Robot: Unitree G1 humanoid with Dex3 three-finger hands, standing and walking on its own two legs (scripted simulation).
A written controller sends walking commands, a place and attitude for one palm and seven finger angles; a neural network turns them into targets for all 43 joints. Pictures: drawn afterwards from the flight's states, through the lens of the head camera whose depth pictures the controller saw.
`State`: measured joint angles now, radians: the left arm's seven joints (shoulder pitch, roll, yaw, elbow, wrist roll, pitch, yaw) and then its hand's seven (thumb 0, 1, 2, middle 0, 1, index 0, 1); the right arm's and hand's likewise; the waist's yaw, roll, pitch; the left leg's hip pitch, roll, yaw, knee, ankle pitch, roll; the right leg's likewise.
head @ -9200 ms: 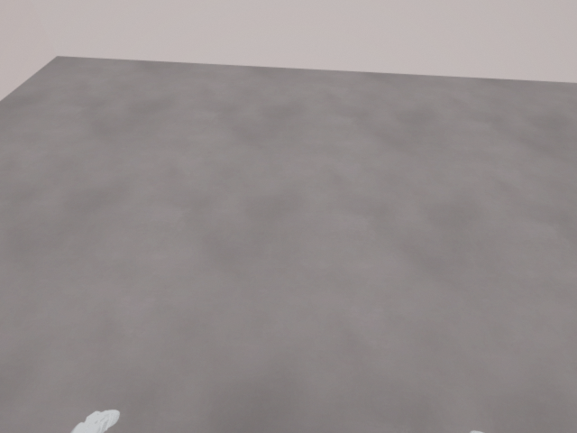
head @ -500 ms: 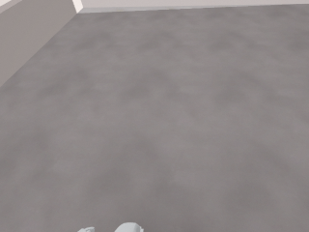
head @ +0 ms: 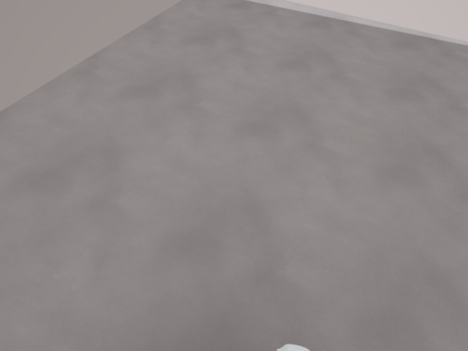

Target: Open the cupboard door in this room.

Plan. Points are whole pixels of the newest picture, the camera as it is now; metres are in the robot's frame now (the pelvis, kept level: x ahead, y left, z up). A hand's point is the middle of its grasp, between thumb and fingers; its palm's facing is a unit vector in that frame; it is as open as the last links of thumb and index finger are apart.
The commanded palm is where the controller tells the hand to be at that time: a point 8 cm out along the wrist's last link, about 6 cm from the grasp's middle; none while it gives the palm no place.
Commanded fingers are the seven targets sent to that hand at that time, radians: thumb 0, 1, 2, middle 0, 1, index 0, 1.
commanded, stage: turn or walk to find it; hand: left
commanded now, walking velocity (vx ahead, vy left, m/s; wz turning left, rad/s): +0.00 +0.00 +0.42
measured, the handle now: out of the picture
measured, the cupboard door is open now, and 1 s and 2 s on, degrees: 0 0 0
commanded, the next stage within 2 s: stand and wait in 1.42 s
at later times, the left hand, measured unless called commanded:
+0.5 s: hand out of the picture +0.00 +0.14 -0.15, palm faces +0.24 -0.93 -0.26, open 7.4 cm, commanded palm none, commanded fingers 0.00 0.90 0.90 -0.20 -0.30 -0.20 -0.30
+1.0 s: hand out of the picture -0.12 +0.20 -0.17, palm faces +0.46 -0.86 -0.24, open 7.4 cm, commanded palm none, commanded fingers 0.00 0.90 0.90 -0.20 -0.30 -0.20 -0.30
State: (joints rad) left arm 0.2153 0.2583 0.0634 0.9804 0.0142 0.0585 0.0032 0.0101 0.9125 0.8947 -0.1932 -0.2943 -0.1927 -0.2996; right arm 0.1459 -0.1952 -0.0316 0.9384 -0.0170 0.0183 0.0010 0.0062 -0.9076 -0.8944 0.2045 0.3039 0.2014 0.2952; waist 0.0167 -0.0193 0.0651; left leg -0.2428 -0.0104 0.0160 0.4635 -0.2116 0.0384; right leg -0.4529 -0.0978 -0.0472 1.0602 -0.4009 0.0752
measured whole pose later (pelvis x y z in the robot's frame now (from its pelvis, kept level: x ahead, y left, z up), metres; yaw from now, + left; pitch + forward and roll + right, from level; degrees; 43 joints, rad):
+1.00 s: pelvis -0.08 -0.01 +0.00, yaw +25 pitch +0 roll -1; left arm 0.20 0.25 0.06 0.98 0.01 0.06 0.01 0.01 0.91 0.89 -0.19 -0.29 -0.19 -0.30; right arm 0.16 -0.19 -0.03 0.95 -0.02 0.02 0.00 0.01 -0.91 -0.89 0.21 0.30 0.20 0.30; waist 0.01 -0.02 0.05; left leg -0.21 -0.03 0.01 0.45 -0.23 0.05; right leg -0.45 -0.09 -0.04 1.02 -0.40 0.09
